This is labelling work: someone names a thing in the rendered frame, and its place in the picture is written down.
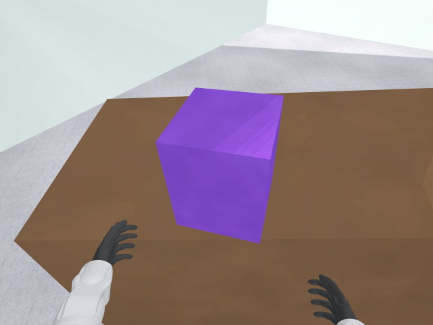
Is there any robot right hand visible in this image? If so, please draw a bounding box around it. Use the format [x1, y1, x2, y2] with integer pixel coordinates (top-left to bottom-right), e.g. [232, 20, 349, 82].
[308, 274, 357, 325]

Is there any robot left hand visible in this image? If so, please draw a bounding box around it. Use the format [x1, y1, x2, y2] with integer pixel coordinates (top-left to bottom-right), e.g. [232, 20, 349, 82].
[92, 220, 137, 266]

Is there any carton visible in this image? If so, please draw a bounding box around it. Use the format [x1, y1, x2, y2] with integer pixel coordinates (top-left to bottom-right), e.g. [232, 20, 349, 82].
[156, 87, 284, 244]

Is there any pedestal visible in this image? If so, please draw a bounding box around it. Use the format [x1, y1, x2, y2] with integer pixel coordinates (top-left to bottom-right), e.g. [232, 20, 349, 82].
[14, 88, 433, 325]

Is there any left robot forearm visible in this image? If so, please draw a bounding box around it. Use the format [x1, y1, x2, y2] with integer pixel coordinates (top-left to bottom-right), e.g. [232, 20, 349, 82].
[52, 260, 113, 325]

